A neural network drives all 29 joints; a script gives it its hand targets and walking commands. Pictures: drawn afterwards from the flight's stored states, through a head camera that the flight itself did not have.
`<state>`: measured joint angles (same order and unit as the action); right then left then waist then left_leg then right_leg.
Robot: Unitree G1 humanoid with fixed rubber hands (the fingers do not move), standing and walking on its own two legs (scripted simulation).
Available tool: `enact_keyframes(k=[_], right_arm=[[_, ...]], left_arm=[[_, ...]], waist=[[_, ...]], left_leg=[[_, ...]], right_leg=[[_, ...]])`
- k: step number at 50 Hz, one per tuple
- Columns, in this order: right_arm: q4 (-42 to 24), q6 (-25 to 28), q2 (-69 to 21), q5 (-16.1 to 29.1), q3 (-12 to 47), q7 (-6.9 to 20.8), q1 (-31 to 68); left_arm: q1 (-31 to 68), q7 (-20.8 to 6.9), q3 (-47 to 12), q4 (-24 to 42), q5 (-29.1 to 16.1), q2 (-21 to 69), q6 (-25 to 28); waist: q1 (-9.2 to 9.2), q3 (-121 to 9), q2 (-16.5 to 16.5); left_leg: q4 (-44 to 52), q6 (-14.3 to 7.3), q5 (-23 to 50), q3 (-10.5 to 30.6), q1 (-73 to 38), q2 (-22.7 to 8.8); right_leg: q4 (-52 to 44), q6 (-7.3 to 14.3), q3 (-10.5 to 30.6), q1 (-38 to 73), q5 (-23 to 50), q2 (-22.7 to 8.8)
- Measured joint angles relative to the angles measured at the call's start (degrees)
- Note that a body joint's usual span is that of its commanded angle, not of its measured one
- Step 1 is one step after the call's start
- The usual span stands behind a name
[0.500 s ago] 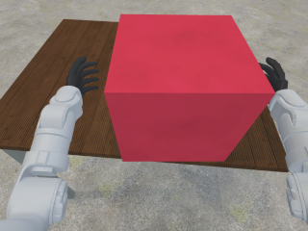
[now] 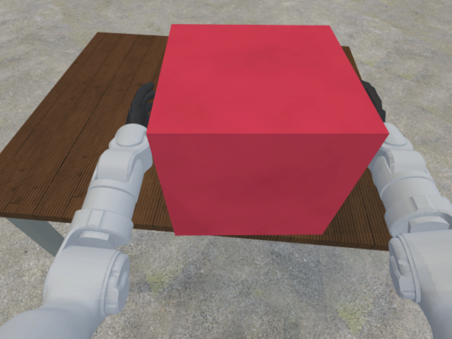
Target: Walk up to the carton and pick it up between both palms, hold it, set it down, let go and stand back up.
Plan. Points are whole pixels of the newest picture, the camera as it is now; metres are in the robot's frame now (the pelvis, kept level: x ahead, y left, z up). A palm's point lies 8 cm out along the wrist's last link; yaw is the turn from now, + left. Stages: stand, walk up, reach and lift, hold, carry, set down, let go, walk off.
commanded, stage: reach and lift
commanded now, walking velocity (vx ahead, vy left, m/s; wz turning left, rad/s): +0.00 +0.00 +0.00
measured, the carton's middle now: (250, 133) +0.47 +0.02 +0.10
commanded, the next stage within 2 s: none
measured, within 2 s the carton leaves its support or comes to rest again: leaves its support in 1.74 s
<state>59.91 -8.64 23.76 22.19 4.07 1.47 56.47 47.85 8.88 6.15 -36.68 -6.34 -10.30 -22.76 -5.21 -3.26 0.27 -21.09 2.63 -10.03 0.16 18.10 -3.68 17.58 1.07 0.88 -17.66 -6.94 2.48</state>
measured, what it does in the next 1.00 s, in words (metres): stands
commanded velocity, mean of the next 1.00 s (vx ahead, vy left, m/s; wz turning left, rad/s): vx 0.00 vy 0.00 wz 0.00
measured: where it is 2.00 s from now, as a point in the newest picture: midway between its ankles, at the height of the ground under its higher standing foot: outside the picture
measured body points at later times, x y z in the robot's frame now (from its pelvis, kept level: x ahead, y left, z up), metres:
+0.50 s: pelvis +0.00 -0.01 +0.00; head +0.04 +0.00 +0.45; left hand +0.43 +0.21 +0.14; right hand +0.48 -0.17 +0.15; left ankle +0.00 +0.14 -0.75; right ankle +0.01 -0.11 -0.75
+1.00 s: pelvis +0.00 -0.01 +0.00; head +0.03 +0.00 +0.45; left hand +0.43 +0.21 +0.14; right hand +0.48 -0.17 +0.15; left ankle +0.00 +0.14 -0.75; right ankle +0.01 -0.11 -0.75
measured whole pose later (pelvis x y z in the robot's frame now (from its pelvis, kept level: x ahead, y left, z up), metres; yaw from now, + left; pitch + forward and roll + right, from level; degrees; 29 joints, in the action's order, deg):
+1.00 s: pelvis +0.00 -0.01 +0.00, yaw +0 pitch +8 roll -1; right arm 60.5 -7.8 21.2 20.9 3.2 -0.5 56.8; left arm 49.0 9.3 7.9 -43.5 -6.7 -10.0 -15.8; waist -5.2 -4.5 0.4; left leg -19.9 3.0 -9.0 0.4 18.8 -3.9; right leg 16.7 1.5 0.7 -18.5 -6.1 2.8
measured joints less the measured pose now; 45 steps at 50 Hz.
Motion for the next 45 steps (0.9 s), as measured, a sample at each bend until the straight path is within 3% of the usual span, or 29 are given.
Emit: enact_keyframes(k=[33,45], right_arm=[[2.2,0.8,-1.9,0.1,0.5,-1.8,1.4],[0.9,0.8,-2.2,-0.5,-0.3,-2.0,0.8]], left_arm=[[2.3,1.2,0.0,-7.6,-1.5,-0.6,5.9],[1.5,0.7,1.0,-6.9,-0.8,-0.1,6.6]], waist=[[-0.10,-1.1,0.0],[0.02,-1.0,0.3]], left_leg=[[0.3,0.5,0.7,0.2,1.4,-0.3],[0.9,0.4,1.0,0.2,0.9,-0.3]], right_leg=[[0.1,0.5,-0.2,-1.6,0.5,0.4],[-0.7,0.4,-0.2,-1.0,0.8,0.3]])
